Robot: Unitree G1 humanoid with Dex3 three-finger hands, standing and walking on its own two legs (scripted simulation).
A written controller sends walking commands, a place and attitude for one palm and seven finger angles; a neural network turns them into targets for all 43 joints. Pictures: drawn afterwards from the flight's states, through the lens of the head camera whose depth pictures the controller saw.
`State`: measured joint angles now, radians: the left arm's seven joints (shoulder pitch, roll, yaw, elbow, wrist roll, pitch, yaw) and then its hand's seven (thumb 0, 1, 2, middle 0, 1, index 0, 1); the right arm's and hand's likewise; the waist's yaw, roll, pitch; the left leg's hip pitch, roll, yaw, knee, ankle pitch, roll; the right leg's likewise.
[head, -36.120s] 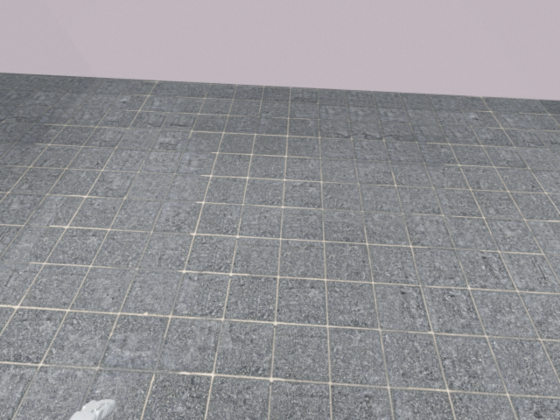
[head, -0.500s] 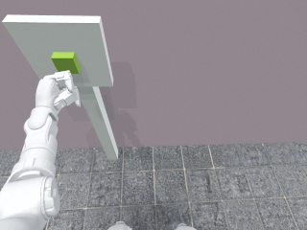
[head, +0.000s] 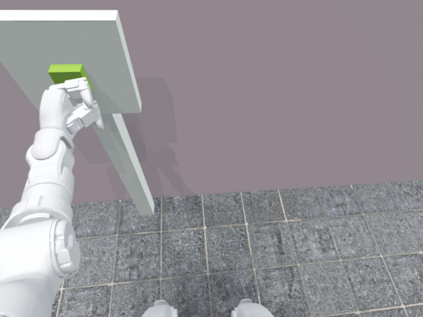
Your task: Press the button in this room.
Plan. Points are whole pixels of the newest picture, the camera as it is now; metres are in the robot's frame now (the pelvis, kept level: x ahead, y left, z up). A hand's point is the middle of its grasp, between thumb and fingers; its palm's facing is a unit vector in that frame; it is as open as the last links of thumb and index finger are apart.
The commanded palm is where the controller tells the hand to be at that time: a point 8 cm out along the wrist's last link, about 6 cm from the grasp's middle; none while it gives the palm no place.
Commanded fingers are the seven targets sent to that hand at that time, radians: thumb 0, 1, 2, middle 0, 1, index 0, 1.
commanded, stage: press the button with the knuckle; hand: left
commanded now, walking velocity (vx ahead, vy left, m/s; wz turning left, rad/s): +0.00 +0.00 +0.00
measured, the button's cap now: (72, 78) +0.54 +0.24 +0.12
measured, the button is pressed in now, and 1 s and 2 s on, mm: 3 13 0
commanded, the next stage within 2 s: hold the button down briefly in 0.48 s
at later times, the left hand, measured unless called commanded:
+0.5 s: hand (93, 105) +0.49 +0.20 +0.10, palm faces +0.01 -1.00 -0.03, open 3.0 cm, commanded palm +0.50 +0.25 +0.09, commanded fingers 0.00 0.90 0.90 -1.30 -1.50 -1.30 -1.50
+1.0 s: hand (90, 104) +0.49 +0.21 +0.10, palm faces +0.01 -1.00 -0.01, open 2.9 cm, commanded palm +0.49 +0.25 +0.09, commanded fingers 0.00 0.90 0.90 -1.30 -1.50 -1.30 -1.50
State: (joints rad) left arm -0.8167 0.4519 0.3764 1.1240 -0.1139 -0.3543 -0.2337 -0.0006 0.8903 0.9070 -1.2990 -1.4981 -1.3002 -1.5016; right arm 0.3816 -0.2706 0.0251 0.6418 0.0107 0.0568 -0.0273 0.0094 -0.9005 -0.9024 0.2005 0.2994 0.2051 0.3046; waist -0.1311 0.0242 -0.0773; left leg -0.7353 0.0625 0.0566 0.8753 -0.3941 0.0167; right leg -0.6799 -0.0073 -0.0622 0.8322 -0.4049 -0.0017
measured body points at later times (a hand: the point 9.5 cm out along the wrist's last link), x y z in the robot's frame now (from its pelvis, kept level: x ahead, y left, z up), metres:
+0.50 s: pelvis -0.02 -0.01 -0.01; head +0.09 +0.01 +0.42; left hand +0.49 +0.25 +0.10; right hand -0.02 -0.28 -0.12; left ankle +0.01 +0.11 -0.70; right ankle +0.00 -0.12 -0.70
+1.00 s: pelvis -0.04 +0.01 -0.02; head +0.08 +0.03 +0.41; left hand +0.49 +0.26 +0.10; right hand -0.06 -0.26 -0.12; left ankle +0.01 +0.11 -0.70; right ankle +0.00 -0.12 -0.70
